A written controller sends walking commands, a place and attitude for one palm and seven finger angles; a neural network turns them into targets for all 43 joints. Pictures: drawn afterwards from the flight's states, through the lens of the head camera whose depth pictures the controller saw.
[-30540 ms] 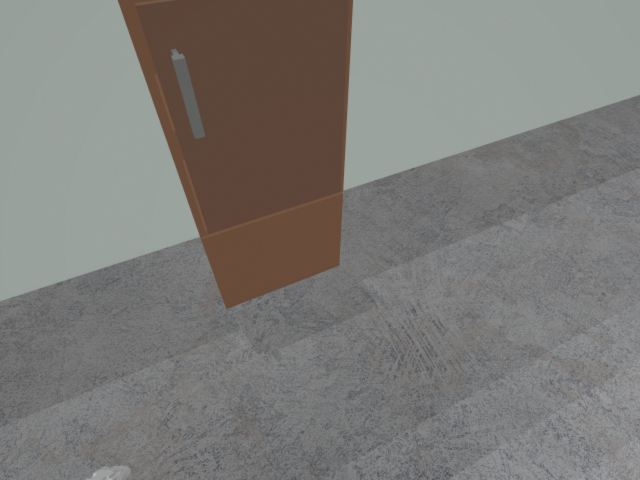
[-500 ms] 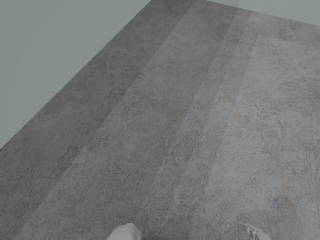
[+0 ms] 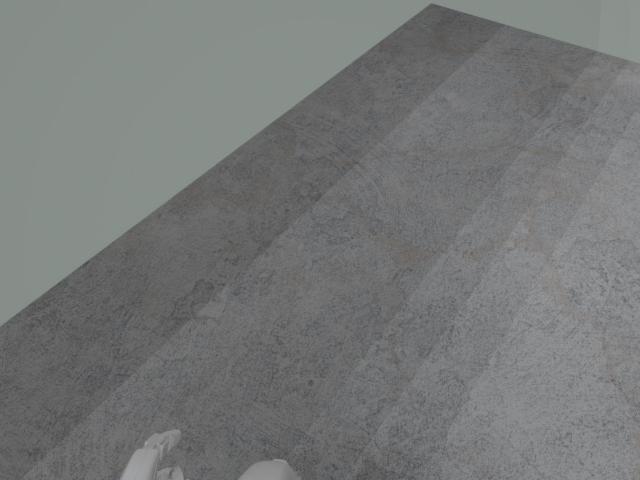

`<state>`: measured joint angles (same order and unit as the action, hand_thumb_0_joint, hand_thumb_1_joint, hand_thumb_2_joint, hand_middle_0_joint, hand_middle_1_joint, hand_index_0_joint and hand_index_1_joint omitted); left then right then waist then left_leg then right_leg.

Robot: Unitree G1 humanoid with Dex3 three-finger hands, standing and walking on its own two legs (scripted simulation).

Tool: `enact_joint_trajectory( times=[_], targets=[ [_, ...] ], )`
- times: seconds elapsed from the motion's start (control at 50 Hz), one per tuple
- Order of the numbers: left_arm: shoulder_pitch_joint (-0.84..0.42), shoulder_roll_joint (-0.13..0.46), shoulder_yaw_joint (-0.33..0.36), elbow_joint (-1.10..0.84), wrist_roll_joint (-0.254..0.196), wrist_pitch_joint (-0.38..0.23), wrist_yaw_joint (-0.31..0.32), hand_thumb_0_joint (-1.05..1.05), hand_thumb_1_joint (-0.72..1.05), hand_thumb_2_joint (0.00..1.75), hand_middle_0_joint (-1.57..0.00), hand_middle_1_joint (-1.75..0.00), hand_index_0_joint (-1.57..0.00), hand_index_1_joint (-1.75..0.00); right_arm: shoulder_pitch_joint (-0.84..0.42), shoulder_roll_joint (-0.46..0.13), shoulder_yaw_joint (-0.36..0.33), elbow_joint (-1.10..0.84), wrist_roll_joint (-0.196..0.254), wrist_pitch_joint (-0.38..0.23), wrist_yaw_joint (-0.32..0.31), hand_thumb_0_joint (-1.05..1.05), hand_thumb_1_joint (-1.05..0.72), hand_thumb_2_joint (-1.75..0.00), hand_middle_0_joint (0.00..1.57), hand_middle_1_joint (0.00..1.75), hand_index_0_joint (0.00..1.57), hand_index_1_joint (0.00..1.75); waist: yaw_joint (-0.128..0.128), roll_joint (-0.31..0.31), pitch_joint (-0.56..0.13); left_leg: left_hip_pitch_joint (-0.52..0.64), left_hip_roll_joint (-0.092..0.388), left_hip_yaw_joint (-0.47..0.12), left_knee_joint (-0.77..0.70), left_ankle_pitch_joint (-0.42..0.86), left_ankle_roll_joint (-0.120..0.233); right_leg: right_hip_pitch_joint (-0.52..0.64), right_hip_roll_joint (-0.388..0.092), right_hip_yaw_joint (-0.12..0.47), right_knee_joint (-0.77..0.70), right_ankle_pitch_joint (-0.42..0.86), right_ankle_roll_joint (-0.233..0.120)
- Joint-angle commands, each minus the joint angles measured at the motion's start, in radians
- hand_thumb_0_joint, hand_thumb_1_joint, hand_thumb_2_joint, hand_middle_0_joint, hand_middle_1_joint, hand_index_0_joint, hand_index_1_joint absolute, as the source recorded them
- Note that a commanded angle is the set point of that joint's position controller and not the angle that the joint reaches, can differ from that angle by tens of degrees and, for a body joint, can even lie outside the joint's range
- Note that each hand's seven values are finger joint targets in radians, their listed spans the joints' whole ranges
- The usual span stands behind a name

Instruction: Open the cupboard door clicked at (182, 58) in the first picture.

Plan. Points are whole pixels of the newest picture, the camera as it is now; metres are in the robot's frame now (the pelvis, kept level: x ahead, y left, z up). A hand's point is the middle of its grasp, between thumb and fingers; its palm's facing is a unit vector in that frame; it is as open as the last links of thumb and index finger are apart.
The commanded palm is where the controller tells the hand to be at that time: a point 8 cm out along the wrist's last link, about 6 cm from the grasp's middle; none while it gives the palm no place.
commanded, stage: turn to face it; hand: left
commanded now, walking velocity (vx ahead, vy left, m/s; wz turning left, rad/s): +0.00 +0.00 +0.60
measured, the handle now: out of the picture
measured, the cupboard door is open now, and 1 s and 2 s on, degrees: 36 36 36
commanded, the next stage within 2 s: none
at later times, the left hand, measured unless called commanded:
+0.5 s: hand out of the picture +0.03 +0.24 -0.16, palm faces +0.33 -0.91 -0.26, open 7.4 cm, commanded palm none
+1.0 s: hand out of the picture +0.02 +0.17 -0.15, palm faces +0.60 -0.76 -0.26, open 7.3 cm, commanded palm none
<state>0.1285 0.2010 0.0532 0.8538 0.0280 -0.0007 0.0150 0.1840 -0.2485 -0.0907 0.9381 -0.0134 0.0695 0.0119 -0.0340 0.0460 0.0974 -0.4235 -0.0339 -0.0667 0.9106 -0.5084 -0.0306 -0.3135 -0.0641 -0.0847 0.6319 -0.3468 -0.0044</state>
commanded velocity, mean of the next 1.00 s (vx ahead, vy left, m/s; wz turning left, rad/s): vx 0.00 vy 0.00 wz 0.60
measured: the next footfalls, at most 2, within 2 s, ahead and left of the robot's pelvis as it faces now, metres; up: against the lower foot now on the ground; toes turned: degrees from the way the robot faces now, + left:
left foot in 0.32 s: +0.04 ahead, +0.13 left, +0.00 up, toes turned +19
right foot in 0.70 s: +0.14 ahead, -0.11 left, +0.00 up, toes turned +22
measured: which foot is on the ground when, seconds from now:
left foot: up 0.00-0.30, down 0.32-0.70, up 0.72-1.00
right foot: down 0.00-0.30, up 0.32-0.68, down 0.70-1.00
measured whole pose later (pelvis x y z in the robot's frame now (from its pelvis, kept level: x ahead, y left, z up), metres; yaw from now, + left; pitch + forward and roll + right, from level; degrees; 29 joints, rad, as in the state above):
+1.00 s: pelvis +0.10 -0.02 +0.01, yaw +38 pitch +1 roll +3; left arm 0.22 0.18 0.05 0.89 0.03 0.00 0.02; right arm 0.10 -0.23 -0.07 0.94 -0.01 0.08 0.04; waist -0.01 -0.02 0.14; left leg -0.42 0.01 0.07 0.85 -0.45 -0.05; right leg -0.17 -0.14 -0.25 0.54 -0.38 -0.01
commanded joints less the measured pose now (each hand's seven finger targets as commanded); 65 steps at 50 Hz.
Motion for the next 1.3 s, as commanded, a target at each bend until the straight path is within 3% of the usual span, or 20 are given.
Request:
enact_joint_trajectory(
  times=[0.0, 0.18, 0.24, 0.26, 0.28, 0.3, 0.36, 0.44, 0.62, 0.64, 0.68, 0.78, 0.96, 1.02, 1.04, 1.06, 1.08, 1.1, 1.18, 1.28],
  targets=[
    [0.051, 0.156, 0.033, -0.049, -0.006, -0.013, 0.025, 0.0, 0.9, 0.9, -0.2, -0.3, -0.2, -0.3, -0.051, -0.059, -0.013, -0.085, -0.002, -0.015, 0.008, 0.0, -0.9, -0.9, 0.2, 0.3, 0.2, 0.3, 0.023, -0.263, -0.094, -0.175, 0.063, 0.025, 0.388, 0.05, -0.023, 0.157, -0.284, 0.151, -0.275, 0.479, -0.108],
    [0.155, 0.205, 0.057, -0.003, 0.001, -0.018, 0.019, 0.0, 0.9, 0.9, -0.2, -0.3, -0.2, -0.3, -0.123, -0.013, 0.015, -0.094, 0.007, -0.027, 0.022, 0.0, -0.9, -0.9, 0.2, 0.3, 0.2, 0.3, 0.075, -0.257, -0.132, -0.04, 0.045, 0.18, -0.13, 0.048, -0.017, 0.315, -0.306, -0.02, -0.169, 0.746, -0.088],
    [0.134, 0.215, 0.062, 0.0, -0.004, -0.015, 0.012, 0.0, 0.9, 0.9, -0.2, -0.3, -0.2, -0.3, -0.048, -0.044, 0.007, -0.084, 0.002, -0.037, 0.019, 0.0, -0.9, -0.9, 0.2, 0.3, 0.2, 0.3, 0.026, -0.231, -0.172, 0.147, 0.019, 0.21, -0.366, 0.202, 0.005, 0.248, -0.288, -0.086, -0.031, 0.714, -0.033],
    [0.118, 0.209, 0.062, -0.012, -0.015, -0.014, 0.007, 0.0, 0.9, 0.9, -0.2, -0.3, -0.2, -0.3, 0.031, -0.091, -0.007, -0.068, -0.003, -0.045, 0.017, 0.0, -0.9, -0.9, 0.2, 0.3, 0.2, 0.3, -0.025, -0.138, -0.221, 0.321, 0.054, 0.171, -0.459, 0.398, 0.035, 0.137, -0.269, -0.12, 0.115, 0.626, 0.008],
    [0.107, 0.142, 0.051, -0.053, -0.024, -0.006, -0.002, 0.0, 0.9, 0.9, -0.2, -0.3, -0.2, -0.3, 0.101, -0.211, -0.038, -0.064, -0.014, -0.053, 0.01, 0.0, -0.9, -0.9, 0.2, 0.3, 0.2, 0.3, -0.062, 0.174, -0.268, 0.523, 0.331, -0.214, -0.481, 0.781, 0.177, -0.172, -0.12, -0.149, 0.36, 0.025, 0.088],
    [0.04, 0.108, 0.032, -0.097, -0.015, 0.005, 0.004, 0.0, 0.9, 0.9, -0.2, -0.3, -0.2, -0.3, 0.164, -0.272, -0.05, -0.048, -0.008, -0.044, 0.001, 0.0, -0.9, -0.9, 0.2, 0.3, 0.2, 0.3, -0.09, 0.243, -0.269, 0.495, 0.482, -0.349, -0.512, 0.966, 0.301, -0.276, -0.062, -0.038, 0.514, -0.363, 0.092],
    [-0.016, 0.114, 0.04, -0.061, -0.01, 0.022, 0.005, 0.0, 0.9, 0.9, -0.2, -0.3, -0.2, -0.3, 0.04, -0.199, -0.031, -0.076, -0.013, -0.051, -0.026, 0.0, -0.9, -0.9, 0.2, 0.3, 0.2, 0.3, -0.034, 0.137, -0.162, 0.296, 0.357, -0.242, -0.546, 0.652, 0.239, -0.302, -0.073, 0.091, 0.581, -0.165, 0.091],
    [0.057, 0.109, 0.042, -0.023, -0.007, 0.029, -0.007, 0.0, 0.9, 0.9, -0.2, -0.3, -0.2, -0.3, -0.014, -0.17, -0.014, -0.088, -0.011, -0.061, -0.026, 0.0, -0.9, -0.9, 0.2, 0.3, 0.2, 0.3, 0.021, 0.084, -0.142, 0.261, 0.258, -0.132, -0.551, 0.639, 0.191, -0.226, -0.038, 0.075, 0.462, -0.06, 0.097],
    [0.113, 0.105, 0.038, -0.036, -0.017, 0.006, 0.0, 0.0, 0.9, 0.9, -0.2, -0.3, -0.2, -0.3, -0.057, -0.171, -0.031, -0.102, -0.009, -0.042, -0.02, 0.0, -0.9, -0.9, 0.2, 0.3, 0.2, 0.3, 0.052, 0.115, -0.162, 0.143, 0.199, -0.213, -0.437, 0.616, 0.156, 0.087, 0.062, 0.022, -0.056, 0.048, 0.076],
    [0.166, 0.137, 0.047, -0.028, -0.014, -0.006, 0.005, 0.0, 0.9, 0.9, -0.2, -0.3, -0.2, -0.3, -0.068, -0.15, -0.029, -0.11, -0.001, -0.042, -0.017, 0.0, -0.9, -0.9, 0.2, 0.3, 0.2, 0.3, 0.08, 0.056, -0.171, 0.065, 0.154, -0.192, -0.36, 0.515, 0.114, 0.216, 0.023, 0.056, -0.211, 0.148, 0.066],
    [0.198, 0.276, 0.064, -0.028, 0.005, -0.016, 0.017, 0.0, 0.9, 0.9, -0.2, -0.3, -0.2, -0.3, -0.055, -0.07, -0.02, -0.14, 0.007, -0.045, -0.007, 0.0, -0.9, -0.9, 0.2, 0.3, 0.2, 0.3, 0.096, -0.354, -0.17, -0.183, -0.052, 0.028, 0.112, -0.148, -0.004, 0.298, -0.44, 0.465, -0.35, 0.368, -0.13],
    [0.068, 0.139, 0.032, -0.05, -0.006, -0.021, 0.025, 0.0, 0.9, 0.9, -0.2, -0.3, -0.2, -0.3, -0.067, -0.049, -0.007, -0.079, -0.001, -0.017, 0.013, 0.0, -0.9, -0.9, 0.2, 0.3, 0.2, 0.3, 0.022, -0.233, -0.101, -0.165, 0.053, 0.04, 0.312, 0.069, -0.03, 0.201, -0.258, 0.105, -0.263, 0.58, -0.1],
    [0.196, 0.197, 0.057, 0.006, 0.001, -0.019, 0.02, 0.0, 0.9, 0.9, -0.2, -0.3, -0.2, -0.3, -0.159, -0.015, 0.017, -0.099, 0.006, -0.029, 0.022, 0.0, -0.9, -0.9, 0.2, 0.3, 0.2, 0.3, 0.081, -0.267, -0.13, -0.04, 0.027, 0.183, -0.155, 0.06, -0.006, 0.35, -0.299, -0.032, -0.151, 0.855, -0.085],
    [0.159, 0.217, 0.063, 0.001, -0.007, -0.019, 0.014, 0.0, 0.9, 0.9, -0.2, -0.3, -0.2, -0.3, -0.066, -0.048, 0.009, -0.085, 0.0, -0.038, 0.016, 0.0, -0.9, -0.9, 0.2, 0.3, 0.2, 0.3, 0.014, -0.23, -0.175, 0.162, -0.003, 0.219, -0.363, 0.212, 0.022, 0.264, -0.29, -0.096, -0.004, 0.845, -0.039],
    [0.132, 0.21, 0.061, -0.008, -0.014, -0.018, 0.009, 0.0, 0.9, 0.9, -0.2, -0.3, -0.2, -0.3, 0.017, -0.09, -0.004, -0.067, -0.005, -0.044, 0.015, 0.0, -0.9, -0.9, 0.2, 0.3, 0.2, 0.3, -0.038, -0.144, -0.226, 0.342, 0.042, 0.17, -0.458, 0.405, 0.048, 0.146, -0.266, -0.13, 0.163, 0.712, 0.001],
    [0.118, 0.141, 0.05, -0.051, -0.026, -0.012, -0.001, 0.0, 0.9, 0.9, -0.2, -0.3, -0.2, -0.3, 0.096, -0.216, -0.036, -0.062, -0.016, -0.054, 0.008, 0.0, -0.9, -0.9, 0.2, 0.3, 0.2, 0.3, -0.077, 0.179, -0.279, 0.555, 0.334, -0.23, -0.478, 0.829, 0.204, -0.18, -0.11, -0.147, 0.427, 0.007, 0.081],
    [0.063, 0.118, 0.034, -0.096, -0.016, 0.0, 0.005, 0.0, 0.9, 0.9, -0.2, -0.3, -0.2, -0.3, 0.16, -0.277, -0.046, -0.047, -0.006, -0.044, 0.001, 0.0, -0.9, -0.9, 0.2, 0.3, 0.2, 0.3, -0.093, 0.21, -0.301, 0.539, 0.479, -0.355, -0.492, 1.041, 0.315, -0.268, -0.057, -0.019, 0.568, -0.346, 0.08],
    [0.02, 0.127, 0.035, -0.097, -0.011, 0.015, 0.015, 0.0, 0.9, 0.9, -0.2, -0.3, -0.2, -0.3, 0.146, -0.254, -0.041, -0.047, -0.004, -0.047, -0.011, 0.0, -0.9, -0.9, 0.2, 0.3, 0.2, 0.3, -0.086, 0.112, -0.277, 0.491, 0.461, -0.33, -0.501, 0.919, 0.304, -0.309, -0.071, 0.055, 0.604, -0.3, 0.084],
    [0.052, 0.115, 0.043, -0.032, -0.007, 0.029, -0.003, 0.0, 0.9, 0.9, -0.2, -0.3, -0.2, -0.3, -0.028, -0.168, -0.011, -0.09, -0.012, -0.059, -0.028, 0.0, -0.9, -0.9, 0.2, 0.3, 0.2, 0.3, 0.014, 0.082, -0.116, 0.243, 0.28, -0.152, -0.553, 0.687, 0.207, -0.242, -0.059, 0.086, 0.541, -0.087, 0.097],
    [0.054, 0.1, 0.038, -0.042, -0.009, 0.029, -0.005, 0.0, 0.9, 0.9, -0.2, -0.3, -0.2, -0.3, -0.01, -0.173, -0.017, -0.083, -0.013, -0.059, -0.022, 0.0, -0.9, -0.9, 0.2, 0.3, 0.2, 0.3, 0.018, 0.085, -0.147, 0.243, 0.245, -0.159, -0.544, 0.637, 0.203, -0.169, -0.014, 0.065, 0.344, -0.066, 0.1]
  ],
)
